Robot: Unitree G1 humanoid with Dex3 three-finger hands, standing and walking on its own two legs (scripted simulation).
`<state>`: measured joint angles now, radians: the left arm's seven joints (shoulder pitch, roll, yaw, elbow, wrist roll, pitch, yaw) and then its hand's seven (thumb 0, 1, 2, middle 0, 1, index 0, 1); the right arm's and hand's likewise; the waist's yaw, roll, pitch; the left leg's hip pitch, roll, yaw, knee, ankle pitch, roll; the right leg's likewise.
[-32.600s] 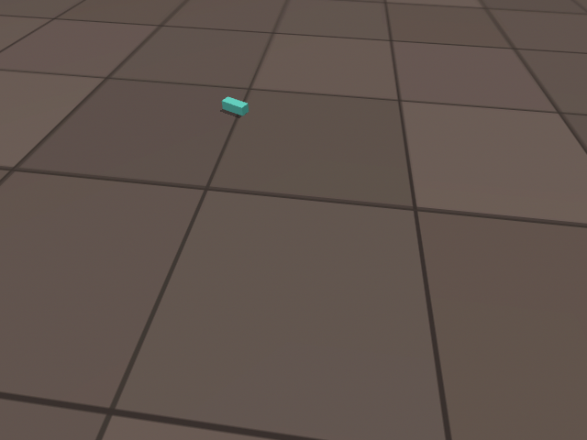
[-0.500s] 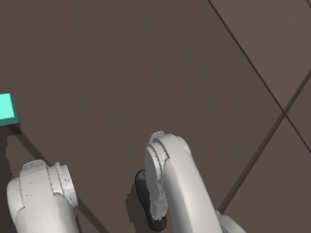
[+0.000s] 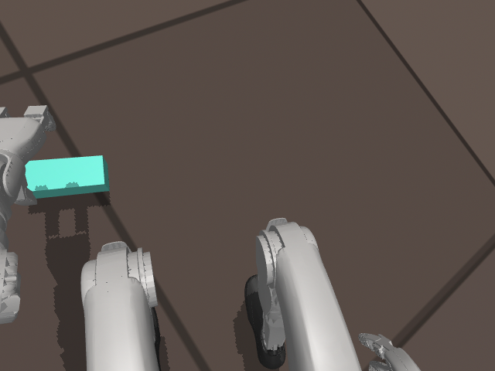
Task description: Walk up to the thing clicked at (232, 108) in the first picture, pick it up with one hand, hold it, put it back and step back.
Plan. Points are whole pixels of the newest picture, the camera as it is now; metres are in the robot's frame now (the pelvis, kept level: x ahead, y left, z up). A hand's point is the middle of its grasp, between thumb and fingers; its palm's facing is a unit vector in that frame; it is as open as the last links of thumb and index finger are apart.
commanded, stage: withdraw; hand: left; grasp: from above
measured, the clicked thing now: (65, 177) +0.50 +0.30 -0.33
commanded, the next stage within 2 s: home in 0.18 s
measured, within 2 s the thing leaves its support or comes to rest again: neither
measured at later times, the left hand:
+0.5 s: hand (18, 156) +0.48 +0.31 -0.15, palm faces -0.37 -0.11 -0.92, open 12.6 cm
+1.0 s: hand out of the picture +0.30 +0.26 +0.07, palm faces -0.16 -0.79 -0.59, open 7.5 cm
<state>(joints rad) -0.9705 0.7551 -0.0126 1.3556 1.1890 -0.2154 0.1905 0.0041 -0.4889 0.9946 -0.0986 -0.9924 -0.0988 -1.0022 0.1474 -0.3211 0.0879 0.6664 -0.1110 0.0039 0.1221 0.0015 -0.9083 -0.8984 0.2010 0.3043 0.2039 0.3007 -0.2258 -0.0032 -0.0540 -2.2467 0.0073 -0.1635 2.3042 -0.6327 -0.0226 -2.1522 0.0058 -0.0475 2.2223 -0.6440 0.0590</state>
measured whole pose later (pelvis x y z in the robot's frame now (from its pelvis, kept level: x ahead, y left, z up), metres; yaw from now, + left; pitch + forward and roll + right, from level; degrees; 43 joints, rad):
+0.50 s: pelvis +0.01 +0.01 -0.01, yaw -1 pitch +35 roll -9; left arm -0.85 0.72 0.11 1.18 1.13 -0.12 0.27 0.00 -0.16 0.88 -0.20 -0.69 -0.19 -0.70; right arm 0.22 -0.22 0.06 0.70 -0.10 -0.01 0.14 0.00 -0.90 -0.89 0.20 0.30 0.21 0.30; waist -0.22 0.03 -0.08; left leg -2.30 0.01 -0.15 2.34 -0.66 -0.01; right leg -2.20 0.01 -0.03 2.25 -0.67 0.07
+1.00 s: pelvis +0.02 +0.01 +0.17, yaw +5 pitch +28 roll -6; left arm -0.10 0.41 0.02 0.32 0.36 0.19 0.04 0.01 0.87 0.89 -0.21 -0.30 -0.21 -0.31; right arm 0.05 -0.26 -0.01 0.55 0.03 -0.03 0.00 0.01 -0.91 -0.90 0.20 0.30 0.20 0.30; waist -0.06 0.02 -0.19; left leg -1.65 0.02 -0.10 1.77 -0.62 -0.01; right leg -1.57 -0.03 -0.04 1.70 -0.62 0.05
